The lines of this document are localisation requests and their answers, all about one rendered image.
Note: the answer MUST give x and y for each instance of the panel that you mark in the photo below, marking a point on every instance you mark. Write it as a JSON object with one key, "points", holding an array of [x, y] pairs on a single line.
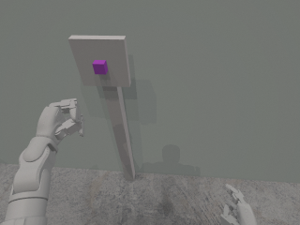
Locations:
{"points": [[113, 49]]}

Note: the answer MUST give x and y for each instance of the robot left forearm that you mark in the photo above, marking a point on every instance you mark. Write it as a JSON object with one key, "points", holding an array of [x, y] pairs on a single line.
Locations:
{"points": [[30, 190]]}

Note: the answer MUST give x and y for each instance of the robot left hand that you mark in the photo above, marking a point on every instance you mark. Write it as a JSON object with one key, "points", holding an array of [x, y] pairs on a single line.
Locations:
{"points": [[52, 123]]}

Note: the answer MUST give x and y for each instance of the robot right hand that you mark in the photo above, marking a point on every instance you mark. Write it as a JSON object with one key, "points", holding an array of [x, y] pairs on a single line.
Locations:
{"points": [[242, 213]]}

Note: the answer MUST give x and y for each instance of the button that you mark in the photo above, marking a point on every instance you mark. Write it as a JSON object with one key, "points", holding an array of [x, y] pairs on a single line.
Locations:
{"points": [[100, 67]]}

